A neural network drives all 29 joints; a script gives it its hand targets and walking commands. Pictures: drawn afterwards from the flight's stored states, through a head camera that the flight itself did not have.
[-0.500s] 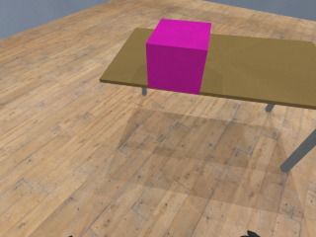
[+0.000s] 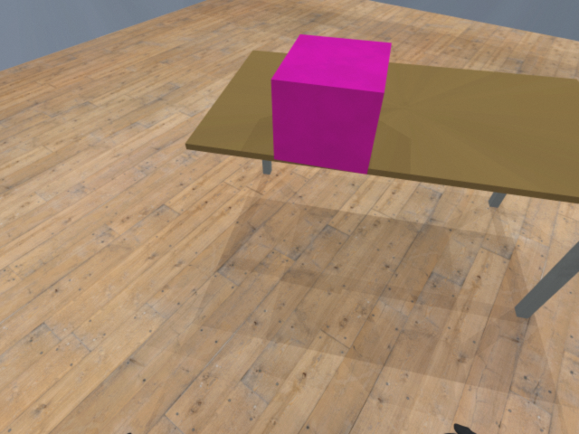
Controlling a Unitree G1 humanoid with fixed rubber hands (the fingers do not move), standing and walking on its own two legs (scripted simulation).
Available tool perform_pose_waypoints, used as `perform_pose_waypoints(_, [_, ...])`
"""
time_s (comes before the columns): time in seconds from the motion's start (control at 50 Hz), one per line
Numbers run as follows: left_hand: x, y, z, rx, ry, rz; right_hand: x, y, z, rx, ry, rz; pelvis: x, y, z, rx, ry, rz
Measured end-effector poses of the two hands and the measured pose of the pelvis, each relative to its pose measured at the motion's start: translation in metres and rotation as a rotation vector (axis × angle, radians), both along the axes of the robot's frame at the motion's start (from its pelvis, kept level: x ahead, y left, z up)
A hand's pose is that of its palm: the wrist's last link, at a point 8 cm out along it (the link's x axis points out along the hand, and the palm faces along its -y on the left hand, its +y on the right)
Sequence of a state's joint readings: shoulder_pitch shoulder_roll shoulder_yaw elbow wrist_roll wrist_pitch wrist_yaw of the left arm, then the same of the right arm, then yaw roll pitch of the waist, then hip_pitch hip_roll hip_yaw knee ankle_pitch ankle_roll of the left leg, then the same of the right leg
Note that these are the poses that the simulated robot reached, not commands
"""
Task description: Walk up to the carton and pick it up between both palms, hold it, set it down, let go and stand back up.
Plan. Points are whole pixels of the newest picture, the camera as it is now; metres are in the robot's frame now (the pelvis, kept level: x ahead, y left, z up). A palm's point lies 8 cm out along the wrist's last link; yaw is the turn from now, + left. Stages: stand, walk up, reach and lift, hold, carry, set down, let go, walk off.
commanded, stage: stand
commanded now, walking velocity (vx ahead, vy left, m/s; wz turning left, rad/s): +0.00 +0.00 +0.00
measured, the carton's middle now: (332, 101) +0.94 -0.12 -0.02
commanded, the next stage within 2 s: walk up in 1.22 s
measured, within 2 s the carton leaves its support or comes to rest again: neither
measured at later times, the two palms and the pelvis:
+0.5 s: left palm out of the picture +0.07 +0.26 -0.10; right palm out of the picture +0.09 -0.26 -0.11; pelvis +0.00 +0.00 +0.00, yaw +1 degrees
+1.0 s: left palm out of the picture +0.07 +0.27 -0.11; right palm out of the picture +0.09 -0.25 -0.11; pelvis +0.00 +0.00 +0.00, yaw +1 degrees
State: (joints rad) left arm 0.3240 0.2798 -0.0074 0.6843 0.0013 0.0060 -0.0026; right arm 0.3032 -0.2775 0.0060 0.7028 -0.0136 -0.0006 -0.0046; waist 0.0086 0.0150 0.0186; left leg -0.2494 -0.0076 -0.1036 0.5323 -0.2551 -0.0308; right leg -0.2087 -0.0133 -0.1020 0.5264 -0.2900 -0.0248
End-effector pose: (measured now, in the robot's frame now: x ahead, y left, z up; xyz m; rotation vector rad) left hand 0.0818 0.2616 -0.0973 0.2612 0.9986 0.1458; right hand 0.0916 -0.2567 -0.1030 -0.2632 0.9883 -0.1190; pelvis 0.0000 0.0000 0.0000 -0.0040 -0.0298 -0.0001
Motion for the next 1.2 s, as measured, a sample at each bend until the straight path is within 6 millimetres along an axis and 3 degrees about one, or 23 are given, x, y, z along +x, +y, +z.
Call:
perform_pose_waypoints(0.82, [-0.017, 0.004, -0.008, -0.003, 0.051, 0.035, -0.005, -0.001, -0.003, -0.015, 0.046, -0.002, 0.001, 0.000, 0.000, -0.005, 0.000, 0.016])
perform_pose_waypoints(1.2, [-0.022, 0.012, -0.011, -0.007, 0.064, 0.052, 0.000, 0.008, -0.002, -0.015, 0.040, 0.002, 0.001, 0.007, 0.000, -0.006, 0.000, 0.024])
